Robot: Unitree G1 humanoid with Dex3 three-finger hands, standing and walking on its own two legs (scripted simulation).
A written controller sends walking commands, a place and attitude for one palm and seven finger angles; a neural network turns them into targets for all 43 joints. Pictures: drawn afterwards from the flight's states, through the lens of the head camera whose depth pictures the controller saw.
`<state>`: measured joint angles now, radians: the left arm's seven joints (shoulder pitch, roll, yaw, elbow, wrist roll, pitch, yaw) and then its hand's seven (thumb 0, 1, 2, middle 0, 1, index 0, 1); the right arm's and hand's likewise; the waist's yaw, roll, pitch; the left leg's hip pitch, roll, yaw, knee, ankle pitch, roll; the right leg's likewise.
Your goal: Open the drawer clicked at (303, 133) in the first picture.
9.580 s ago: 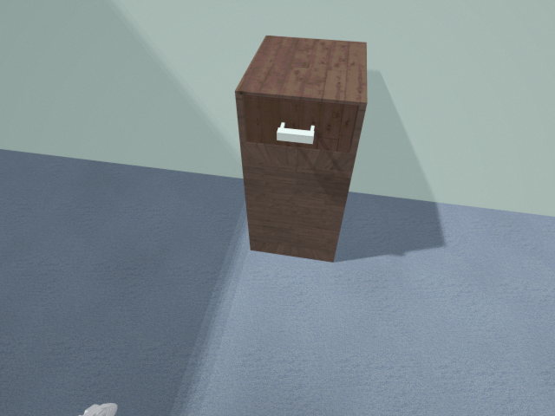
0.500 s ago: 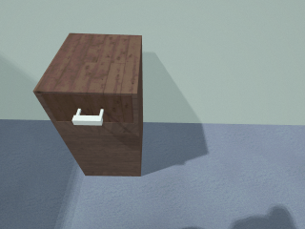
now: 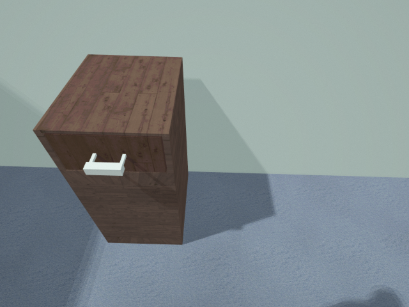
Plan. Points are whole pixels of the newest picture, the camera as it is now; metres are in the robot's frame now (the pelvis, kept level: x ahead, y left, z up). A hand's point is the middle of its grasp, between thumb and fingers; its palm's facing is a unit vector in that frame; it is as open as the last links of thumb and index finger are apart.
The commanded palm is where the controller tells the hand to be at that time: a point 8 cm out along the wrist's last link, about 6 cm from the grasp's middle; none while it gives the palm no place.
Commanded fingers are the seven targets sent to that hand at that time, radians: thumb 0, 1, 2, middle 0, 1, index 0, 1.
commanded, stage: come to a stop and stand still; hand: left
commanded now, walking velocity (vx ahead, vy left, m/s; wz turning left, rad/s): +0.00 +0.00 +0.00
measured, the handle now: (106, 162) +0.51 +0.33 -0.09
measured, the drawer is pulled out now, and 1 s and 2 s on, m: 0.00 0.00 0.00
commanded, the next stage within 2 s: look again from close up in 0.68 s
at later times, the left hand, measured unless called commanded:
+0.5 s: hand out of the picture -0.02 +0.12 -0.18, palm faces +0.06 -0.98 -0.18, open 7.4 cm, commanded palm none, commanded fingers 0.00 0.90 0.90 -0.20 -0.30 -0.20 -0.30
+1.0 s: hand out of the picture -0.02 +0.16 -0.18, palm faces +0.02 -0.98 -0.18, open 7.4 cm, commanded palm none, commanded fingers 0.00 0.90 0.90 -0.20 -0.30 -0.20 -0.30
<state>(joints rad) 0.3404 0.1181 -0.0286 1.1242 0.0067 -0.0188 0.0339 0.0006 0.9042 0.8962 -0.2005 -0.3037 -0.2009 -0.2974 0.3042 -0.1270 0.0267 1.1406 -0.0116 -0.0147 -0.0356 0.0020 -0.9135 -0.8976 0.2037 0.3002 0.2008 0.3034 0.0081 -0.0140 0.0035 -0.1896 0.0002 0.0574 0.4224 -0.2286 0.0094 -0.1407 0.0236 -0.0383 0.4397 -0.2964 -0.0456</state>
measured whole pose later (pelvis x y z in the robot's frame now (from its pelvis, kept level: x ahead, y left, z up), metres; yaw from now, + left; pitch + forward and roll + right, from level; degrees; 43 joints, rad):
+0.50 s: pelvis +0.01 -0.03 +0.00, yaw +1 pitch +0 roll +1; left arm 0.35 0.12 -0.02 1.11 0.01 -0.02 0.04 0.00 0.90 0.90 -0.20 -0.30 -0.20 -0.30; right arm 0.30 -0.13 0.02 1.13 -0.01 -0.01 -0.04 0.00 -0.92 -0.90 0.20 0.30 0.20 0.30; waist 0.01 0.00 0.01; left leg -0.19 0.04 0.03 0.43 -0.24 -0.04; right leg -0.12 0.07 -0.06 0.42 -0.30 -0.09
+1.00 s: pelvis -0.01 -0.01 -0.01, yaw +1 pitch +0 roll -2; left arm 0.34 0.13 -0.01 1.07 0.02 -0.02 0.05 0.00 0.90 0.90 -0.20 -0.30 -0.20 -0.30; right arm 0.29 -0.16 -0.01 1.03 -0.01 -0.01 -0.04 0.01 -0.93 -0.90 0.20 0.30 0.20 0.30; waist -0.01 0.03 0.01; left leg -0.25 0.02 0.02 0.57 -0.32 0.01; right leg -0.19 0.07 -0.07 0.50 -0.31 -0.07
